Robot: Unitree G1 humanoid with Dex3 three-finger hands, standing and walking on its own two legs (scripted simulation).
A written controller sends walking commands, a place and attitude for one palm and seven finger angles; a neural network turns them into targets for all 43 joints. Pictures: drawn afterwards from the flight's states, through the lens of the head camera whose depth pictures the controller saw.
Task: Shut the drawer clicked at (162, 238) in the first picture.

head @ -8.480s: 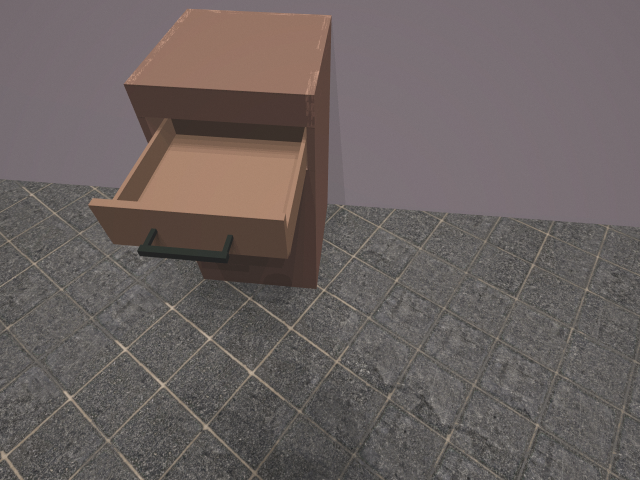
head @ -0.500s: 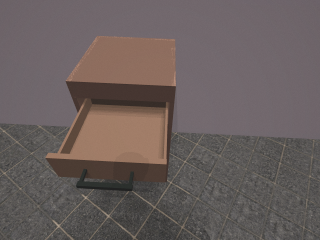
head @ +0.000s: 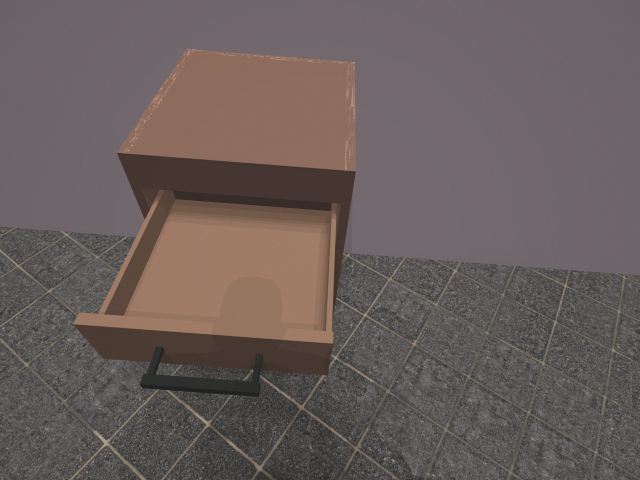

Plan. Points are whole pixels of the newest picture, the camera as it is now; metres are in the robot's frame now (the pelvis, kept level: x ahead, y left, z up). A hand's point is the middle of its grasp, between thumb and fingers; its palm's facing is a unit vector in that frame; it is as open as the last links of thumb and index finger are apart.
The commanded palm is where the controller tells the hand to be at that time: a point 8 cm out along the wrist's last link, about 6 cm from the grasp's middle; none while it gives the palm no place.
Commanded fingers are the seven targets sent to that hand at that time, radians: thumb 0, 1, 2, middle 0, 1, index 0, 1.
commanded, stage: come to a stop and stand still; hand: left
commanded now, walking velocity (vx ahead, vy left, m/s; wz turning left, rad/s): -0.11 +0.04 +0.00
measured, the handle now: (204, 371) +0.29 +0.20 -0.12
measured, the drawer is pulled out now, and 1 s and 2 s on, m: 0.30 0.30 0.30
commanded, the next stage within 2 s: look again from close up in 1.24 s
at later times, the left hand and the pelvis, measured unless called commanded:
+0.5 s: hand out of the picture +0.01 +0.19 -0.16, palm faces +0.02 -0.96 -0.27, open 7.4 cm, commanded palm none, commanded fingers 0.00 0.90 0.90 -0.20 -0.30 -0.20 -0.30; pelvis -0.02 +0.00 +0.00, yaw +0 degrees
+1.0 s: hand out of the picture +0.00 +0.13 -0.17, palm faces +0.02 -0.99 -0.17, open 7.3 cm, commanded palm none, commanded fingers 0.00 0.90 0.90 -0.20 -0.30 -0.20 -0.30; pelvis +0.02 -0.02 +0.00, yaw +0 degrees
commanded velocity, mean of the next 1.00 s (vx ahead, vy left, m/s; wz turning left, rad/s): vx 0.00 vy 0.00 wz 0.00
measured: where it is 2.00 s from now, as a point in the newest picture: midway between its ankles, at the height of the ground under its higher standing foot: outside the picture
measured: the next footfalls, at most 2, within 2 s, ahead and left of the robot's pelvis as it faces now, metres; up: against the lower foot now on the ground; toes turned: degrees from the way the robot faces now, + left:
none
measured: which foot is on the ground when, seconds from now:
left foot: down 0.00-1.00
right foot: down 0.00-1.00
